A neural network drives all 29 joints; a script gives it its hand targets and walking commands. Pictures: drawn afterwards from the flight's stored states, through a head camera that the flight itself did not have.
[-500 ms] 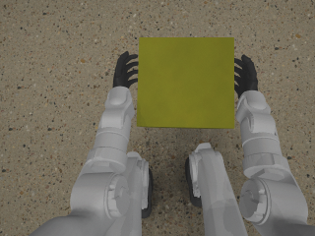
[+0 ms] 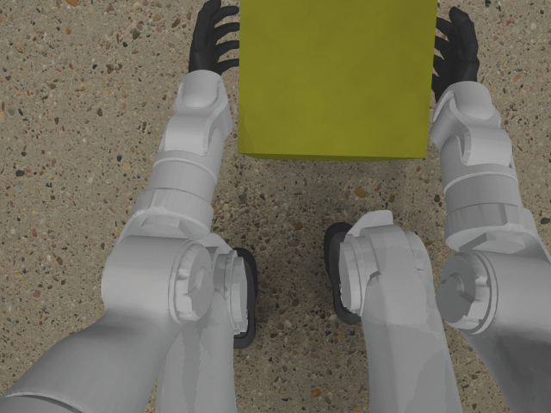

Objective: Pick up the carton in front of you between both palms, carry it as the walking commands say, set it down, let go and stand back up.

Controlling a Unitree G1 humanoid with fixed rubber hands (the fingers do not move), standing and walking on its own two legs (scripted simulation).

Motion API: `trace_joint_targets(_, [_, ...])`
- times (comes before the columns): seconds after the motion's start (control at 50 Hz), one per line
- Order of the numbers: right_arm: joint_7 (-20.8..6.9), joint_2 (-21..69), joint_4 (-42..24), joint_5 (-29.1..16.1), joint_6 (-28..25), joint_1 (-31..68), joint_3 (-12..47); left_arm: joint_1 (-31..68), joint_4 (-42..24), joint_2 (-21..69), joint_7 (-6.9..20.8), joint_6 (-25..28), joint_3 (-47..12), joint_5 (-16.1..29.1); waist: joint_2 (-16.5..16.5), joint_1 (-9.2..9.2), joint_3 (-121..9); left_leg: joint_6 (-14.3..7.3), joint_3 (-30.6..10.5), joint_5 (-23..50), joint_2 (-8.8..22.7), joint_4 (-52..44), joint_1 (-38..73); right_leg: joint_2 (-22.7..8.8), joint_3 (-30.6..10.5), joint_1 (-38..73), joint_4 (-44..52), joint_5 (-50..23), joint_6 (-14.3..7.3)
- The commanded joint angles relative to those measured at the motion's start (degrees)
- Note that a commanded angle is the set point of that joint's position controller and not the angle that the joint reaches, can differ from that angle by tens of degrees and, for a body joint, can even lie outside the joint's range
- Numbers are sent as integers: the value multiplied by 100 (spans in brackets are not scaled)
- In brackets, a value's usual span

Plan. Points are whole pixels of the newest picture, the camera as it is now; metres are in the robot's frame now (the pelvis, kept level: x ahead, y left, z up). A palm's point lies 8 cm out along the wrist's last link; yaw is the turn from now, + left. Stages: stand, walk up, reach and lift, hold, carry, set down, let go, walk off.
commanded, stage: set down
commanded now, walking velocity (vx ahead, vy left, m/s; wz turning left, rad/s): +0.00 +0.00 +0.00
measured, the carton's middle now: (323, 89) +0.50 -0.10 -0.23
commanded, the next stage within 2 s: none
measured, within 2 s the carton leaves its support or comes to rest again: rests again in 0.50 s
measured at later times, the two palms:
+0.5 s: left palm (214, 78) +0.52 +0.05 -0.19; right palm (443, 85) +0.47 -0.24 -0.18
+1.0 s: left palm (214, 76) +0.52 +0.05 -0.19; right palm (445, 86) +0.47 -0.25 -0.19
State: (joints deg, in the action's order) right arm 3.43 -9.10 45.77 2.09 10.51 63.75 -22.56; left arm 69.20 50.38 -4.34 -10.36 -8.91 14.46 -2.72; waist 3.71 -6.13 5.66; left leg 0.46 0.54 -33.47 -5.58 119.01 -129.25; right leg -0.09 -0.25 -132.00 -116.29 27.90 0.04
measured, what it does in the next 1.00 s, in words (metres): stands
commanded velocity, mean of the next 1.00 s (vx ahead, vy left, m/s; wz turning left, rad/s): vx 0.00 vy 0.00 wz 0.00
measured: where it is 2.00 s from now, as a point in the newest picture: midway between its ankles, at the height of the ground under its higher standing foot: (293, 302)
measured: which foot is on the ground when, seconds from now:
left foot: down 0.00-1.00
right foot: down 0.00-1.00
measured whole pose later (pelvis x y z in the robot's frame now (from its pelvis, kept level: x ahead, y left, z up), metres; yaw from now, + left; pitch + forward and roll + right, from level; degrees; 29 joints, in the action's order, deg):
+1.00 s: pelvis -0.01 +0.00 -0.04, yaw -1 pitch +37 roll -1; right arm -1.2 -16.1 61.7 1.2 6.6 73.6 -22.4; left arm 79.4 62.9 -7.7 -4.5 -6.0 16.2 -5.9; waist 2.7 -6.0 14.6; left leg 0.3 0.1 -32.6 -6.3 126.7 -131.4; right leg -0.3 0.6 -133.3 -123.0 27.0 0.2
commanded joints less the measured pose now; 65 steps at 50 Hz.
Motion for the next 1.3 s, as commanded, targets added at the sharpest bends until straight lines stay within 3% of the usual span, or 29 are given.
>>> trace_joint_targets(0.0, [-1322,4340,-711,-671,-188,3598,2603,3222,-517,5049,1108,156,-2537,575,35,-533,-7064,15,139,1429,-615,-766,2909,563,316,4406,554,-2118,175])
trace_joint_targets(0.04, [-1315,4365,-935,-859,-189,3757,2775,3371,-743,5157,1087,158,-2784,761,17,-569,-7471,4,159,1593,-614,-652,3075,558,333,4634,425,-2339,178])
trace_joint_targets(0.08, [-1323,4595,-951,-1022,-162,3703,2900,3446,-885,5171,1087,152,-2850,802,-38,-478,-7630,-15,189,1626,-625,-585,3083,574,319,4792,344,-2468,196])
trace_joint_targets(0.22, [-1505,4682,-485,-861,-58,3759,2859,3143,-138,5185,1298,80,-2306,504,-214,-300,-6407,-103,179,1173,-614,-483,2236,582,273,4078,318,-1959,193])
trace_joint_targets(0.38, [-1463,4509,-78,-795,-236,3862,2556,3498,36,4828,1368,267,-2134,557,28,-388,-5848,-85,194,945,-580,-409,1932,539,218,3690,264,-1710,107])
trace_joint_targets(0.6, [-1514,3997,520,-833,-432,4059,2224,3323,663,4319,1348,355,-1734,287,172,-230,-4969,-167,96,791,-478,-394,1825,447,164,2978,166,-1318,60])
trace_joint_targets(1.0, [-1482,2698,1440,-149,-391,3481,1187,2841,1368,2912,1419,246,-871,-298,173,-50,-3414,-207,-79,326,-310,-414,1471,366,38,2085,210,-424,-51])
trace_joint_targets(1.08, [-1252,1834,1634,-146,-552,3123,897,2694,1337,2016,1225,369,-743,-293,133,-103,-3545,-104,-50,388,-218,-386,1700,290,57,2267,193,-506,55])
trace_joint_targets(1.1, [-1104,1271,1748,-161,-643,2885,746,2541,1332,1438,1098,426,-647,-272,107,-124,-3593,-63,-33,398,-173,-376,1809,249,70,2366,195,-532,107])
trace_joint_targets(1.16, [-266,-1634,1975,-435,-1107,1852,247,1947,1173,-1486,352,651,-483,73,0,-182,-3856,85,-58,456,33,-393,2252,56,62,2819,240,-645,206])
trace_joint_targets(1.2, [-47,-1906,2038,-807,-1273,2020,430,2132,1257,-1597,229,737,-825,566,48,-250,-4046,80,-137,613,112,-347,2358,-21,22,2864,189,-816,176])
trace_joint_targets(1.28, [5,-2147,1746,-1312,-1511,2205,822,2310,813,-1432,298,847,-1475,1295,187,-474,-4614,130,-179,1110,200,-217,2495,-92,-34,3086,83,-1596,85])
